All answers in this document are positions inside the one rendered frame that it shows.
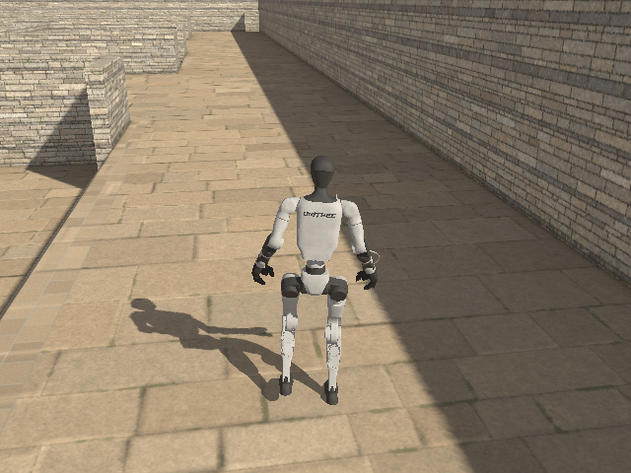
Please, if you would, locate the left robot hand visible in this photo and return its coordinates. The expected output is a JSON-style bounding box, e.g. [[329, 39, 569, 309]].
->
[[251, 263, 274, 285]]

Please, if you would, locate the robot right thigh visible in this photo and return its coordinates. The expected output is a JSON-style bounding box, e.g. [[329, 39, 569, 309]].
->
[[324, 276, 348, 343]]

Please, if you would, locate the right robot upper arm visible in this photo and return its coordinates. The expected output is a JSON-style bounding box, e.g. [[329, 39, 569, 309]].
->
[[341, 200, 367, 254]]

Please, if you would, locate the robot right forearm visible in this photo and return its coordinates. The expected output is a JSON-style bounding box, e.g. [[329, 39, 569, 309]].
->
[[357, 239, 376, 274]]

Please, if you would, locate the left robot shin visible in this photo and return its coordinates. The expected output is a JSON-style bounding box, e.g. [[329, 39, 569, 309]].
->
[[281, 313, 295, 382]]

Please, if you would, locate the left robot upper arm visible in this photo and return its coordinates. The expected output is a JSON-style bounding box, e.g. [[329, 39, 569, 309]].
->
[[267, 197, 300, 249]]

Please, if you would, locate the right robot hand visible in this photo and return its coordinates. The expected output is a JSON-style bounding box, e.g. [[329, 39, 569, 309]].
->
[[356, 270, 379, 290]]

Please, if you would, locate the robot left forearm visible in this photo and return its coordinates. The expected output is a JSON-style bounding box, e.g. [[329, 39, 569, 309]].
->
[[255, 234, 277, 268]]

